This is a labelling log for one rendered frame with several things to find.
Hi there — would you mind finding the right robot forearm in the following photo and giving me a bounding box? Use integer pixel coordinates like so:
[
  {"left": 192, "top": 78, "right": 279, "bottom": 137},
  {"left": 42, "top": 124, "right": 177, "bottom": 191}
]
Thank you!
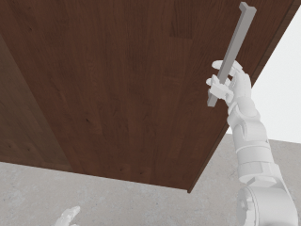
[{"left": 227, "top": 97, "right": 298, "bottom": 226}]

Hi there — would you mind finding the handle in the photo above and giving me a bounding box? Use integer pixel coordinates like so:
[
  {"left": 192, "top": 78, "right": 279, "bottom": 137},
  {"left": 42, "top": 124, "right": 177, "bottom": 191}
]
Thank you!
[{"left": 207, "top": 2, "right": 257, "bottom": 107}]

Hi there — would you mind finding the wardrobe door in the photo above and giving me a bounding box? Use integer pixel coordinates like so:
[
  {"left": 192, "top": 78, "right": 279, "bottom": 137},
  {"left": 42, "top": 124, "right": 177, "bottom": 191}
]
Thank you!
[
  {"left": 0, "top": 34, "right": 70, "bottom": 166},
  {"left": 0, "top": 0, "right": 293, "bottom": 190}
]

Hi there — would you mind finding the robot right hand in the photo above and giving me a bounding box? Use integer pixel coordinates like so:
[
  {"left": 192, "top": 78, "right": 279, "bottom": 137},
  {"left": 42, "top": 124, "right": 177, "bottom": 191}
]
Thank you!
[{"left": 206, "top": 60, "right": 252, "bottom": 106}]

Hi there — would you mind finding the robot left hand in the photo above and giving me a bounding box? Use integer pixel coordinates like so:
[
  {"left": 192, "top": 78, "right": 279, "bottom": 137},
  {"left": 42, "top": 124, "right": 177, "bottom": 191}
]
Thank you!
[{"left": 53, "top": 206, "right": 81, "bottom": 226}]

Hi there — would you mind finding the right robot upper arm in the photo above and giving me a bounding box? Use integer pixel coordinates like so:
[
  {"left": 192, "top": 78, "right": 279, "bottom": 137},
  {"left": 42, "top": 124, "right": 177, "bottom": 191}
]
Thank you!
[{"left": 236, "top": 186, "right": 297, "bottom": 226}]

